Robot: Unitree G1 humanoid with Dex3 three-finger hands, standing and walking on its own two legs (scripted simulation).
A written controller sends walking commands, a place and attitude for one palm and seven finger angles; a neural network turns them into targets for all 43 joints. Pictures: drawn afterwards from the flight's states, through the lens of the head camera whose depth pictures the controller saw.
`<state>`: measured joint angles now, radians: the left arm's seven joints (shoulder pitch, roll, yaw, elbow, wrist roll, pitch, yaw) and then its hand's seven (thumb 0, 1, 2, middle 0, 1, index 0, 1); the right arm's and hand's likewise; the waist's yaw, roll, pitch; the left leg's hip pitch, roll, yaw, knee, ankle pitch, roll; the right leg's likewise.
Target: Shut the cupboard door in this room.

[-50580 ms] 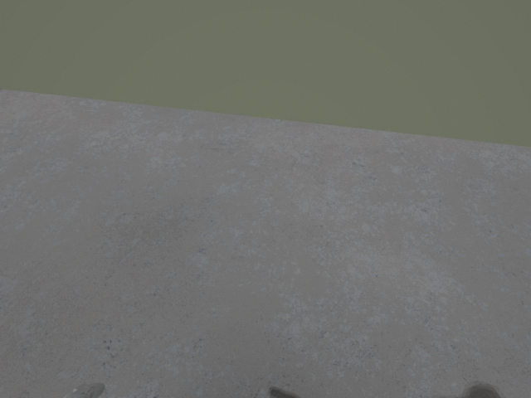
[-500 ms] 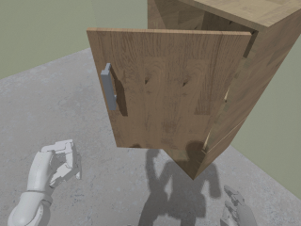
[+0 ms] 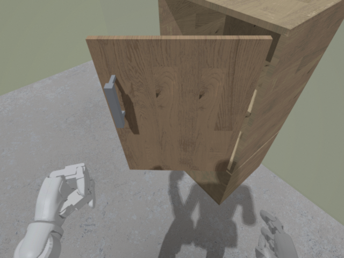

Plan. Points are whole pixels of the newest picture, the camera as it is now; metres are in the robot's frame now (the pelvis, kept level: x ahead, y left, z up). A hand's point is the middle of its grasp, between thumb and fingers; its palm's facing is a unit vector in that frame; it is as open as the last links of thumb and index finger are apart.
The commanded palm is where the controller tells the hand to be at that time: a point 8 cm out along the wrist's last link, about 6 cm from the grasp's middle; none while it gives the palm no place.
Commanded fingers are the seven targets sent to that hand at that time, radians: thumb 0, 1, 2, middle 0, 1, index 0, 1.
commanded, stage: bring the fist close to the handle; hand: left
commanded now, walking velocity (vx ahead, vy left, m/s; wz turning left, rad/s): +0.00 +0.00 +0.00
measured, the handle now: (116, 102) +0.49 +0.20 +0.08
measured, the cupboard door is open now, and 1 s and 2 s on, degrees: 48 48 41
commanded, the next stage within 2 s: push the door shut along its arc in 1.38 s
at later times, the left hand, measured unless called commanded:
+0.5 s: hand (100, 160) +0.30 +0.18 +0.09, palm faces +0.04 -1.00 -0.03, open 3.1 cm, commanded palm +0.28 +0.23 +0.09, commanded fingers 0.00 0.90 0.90 -1.30 -1.50 -1.30 -1.50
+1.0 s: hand (113, 126) +0.40 +0.18 +0.09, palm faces +0.05 -1.00 -0.02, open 3.1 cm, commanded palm +0.37 +0.23 +0.09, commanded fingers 0.00 0.90 0.90 -1.30 -1.50 -1.30 -1.50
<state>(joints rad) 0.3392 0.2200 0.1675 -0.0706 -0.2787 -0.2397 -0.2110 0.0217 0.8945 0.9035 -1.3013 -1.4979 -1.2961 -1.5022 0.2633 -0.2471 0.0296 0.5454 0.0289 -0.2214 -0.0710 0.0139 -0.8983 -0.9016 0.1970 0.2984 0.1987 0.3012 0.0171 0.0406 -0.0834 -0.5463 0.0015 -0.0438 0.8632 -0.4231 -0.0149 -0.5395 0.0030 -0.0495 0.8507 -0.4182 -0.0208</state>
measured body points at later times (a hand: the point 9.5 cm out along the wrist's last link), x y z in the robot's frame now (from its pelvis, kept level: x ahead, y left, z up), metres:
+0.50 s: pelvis +0.00 +0.01 +0.00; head +0.02 +0.00 +0.45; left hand +0.29 +0.24 +0.09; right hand +0.16 -0.22 -0.08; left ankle +0.01 +0.13 -0.70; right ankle +0.01 -0.10 -0.70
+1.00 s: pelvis +0.00 +0.01 +0.00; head +0.04 +0.01 +0.45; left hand +0.39 +0.23 +0.09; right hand +0.10 -0.25 -0.11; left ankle +0.01 +0.13 -0.70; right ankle +0.01 -0.10 -0.70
